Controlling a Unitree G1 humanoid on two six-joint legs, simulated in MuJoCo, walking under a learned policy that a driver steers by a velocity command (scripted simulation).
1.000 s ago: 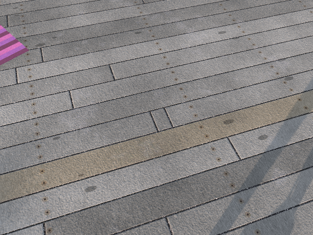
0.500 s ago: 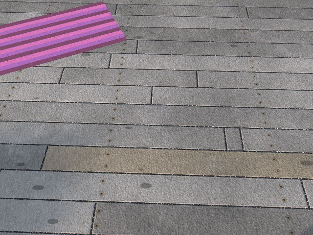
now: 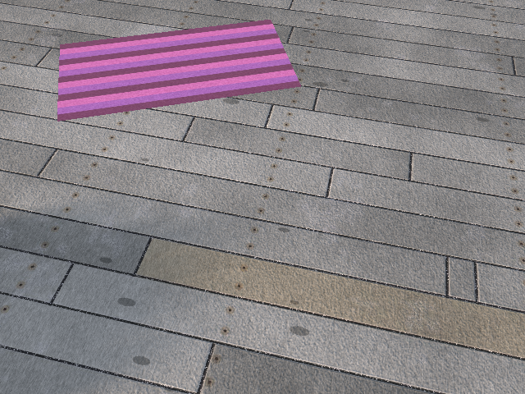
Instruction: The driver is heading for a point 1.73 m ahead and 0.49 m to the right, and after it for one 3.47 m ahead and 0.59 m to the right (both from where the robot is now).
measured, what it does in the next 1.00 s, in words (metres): steps on the spot: right foot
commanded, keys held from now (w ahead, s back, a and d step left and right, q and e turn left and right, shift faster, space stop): no key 1.00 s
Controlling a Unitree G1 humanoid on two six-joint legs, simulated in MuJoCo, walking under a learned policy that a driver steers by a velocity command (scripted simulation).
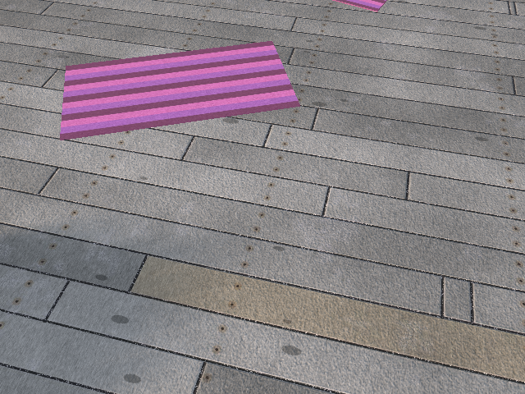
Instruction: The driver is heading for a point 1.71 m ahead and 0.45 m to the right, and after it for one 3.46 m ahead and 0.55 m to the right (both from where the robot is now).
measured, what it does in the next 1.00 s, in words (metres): walks ahead: left foot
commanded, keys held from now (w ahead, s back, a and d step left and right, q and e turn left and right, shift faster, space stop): no key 0.50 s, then w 0.30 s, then w+e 0.20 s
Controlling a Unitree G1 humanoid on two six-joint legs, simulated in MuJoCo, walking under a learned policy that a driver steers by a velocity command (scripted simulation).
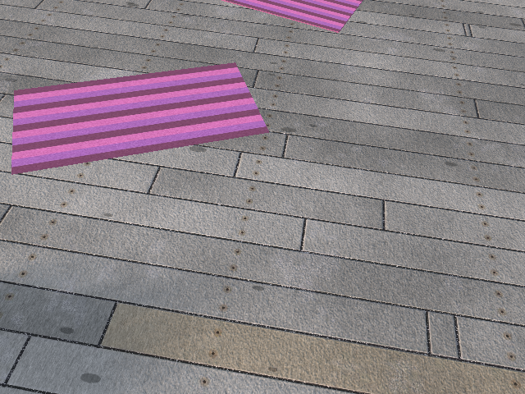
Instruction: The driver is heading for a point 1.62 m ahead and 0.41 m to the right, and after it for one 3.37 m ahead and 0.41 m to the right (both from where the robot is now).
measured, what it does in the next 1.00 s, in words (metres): walks ahead, turning right: right foot, then left foot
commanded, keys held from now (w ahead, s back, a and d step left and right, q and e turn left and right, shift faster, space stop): w+e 0.72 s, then w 0.28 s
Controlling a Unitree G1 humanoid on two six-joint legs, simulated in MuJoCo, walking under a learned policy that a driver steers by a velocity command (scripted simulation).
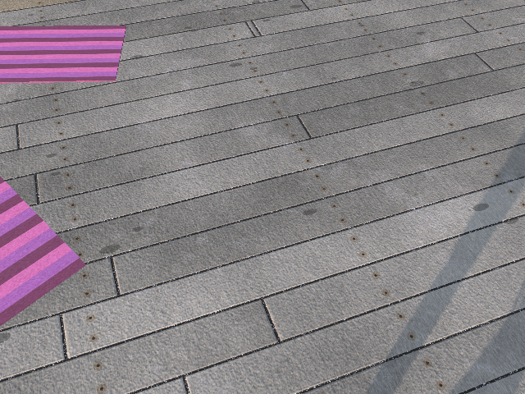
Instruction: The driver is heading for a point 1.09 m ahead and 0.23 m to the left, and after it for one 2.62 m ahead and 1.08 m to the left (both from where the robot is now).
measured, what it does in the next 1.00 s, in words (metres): walks ahead, turning left: right foot, then left foot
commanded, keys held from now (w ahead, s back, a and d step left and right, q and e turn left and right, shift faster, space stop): w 0.26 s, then w+q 0.74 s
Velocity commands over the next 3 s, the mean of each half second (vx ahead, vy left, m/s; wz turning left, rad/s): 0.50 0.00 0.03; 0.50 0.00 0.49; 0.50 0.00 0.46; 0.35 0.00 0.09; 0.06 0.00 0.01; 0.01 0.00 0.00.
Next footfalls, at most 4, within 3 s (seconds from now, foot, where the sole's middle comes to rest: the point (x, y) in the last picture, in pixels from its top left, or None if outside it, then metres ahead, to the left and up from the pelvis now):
0.30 right None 0.32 -0.15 -0.78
0.84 left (214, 358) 0.59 0.12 -0.78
1.34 right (243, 253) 0.91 0.04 -0.78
1.84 left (127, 229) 1.00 0.40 -0.78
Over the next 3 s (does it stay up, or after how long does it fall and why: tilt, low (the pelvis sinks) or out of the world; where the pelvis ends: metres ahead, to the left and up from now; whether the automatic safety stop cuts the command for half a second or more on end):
stays up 1.03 0.27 -0.01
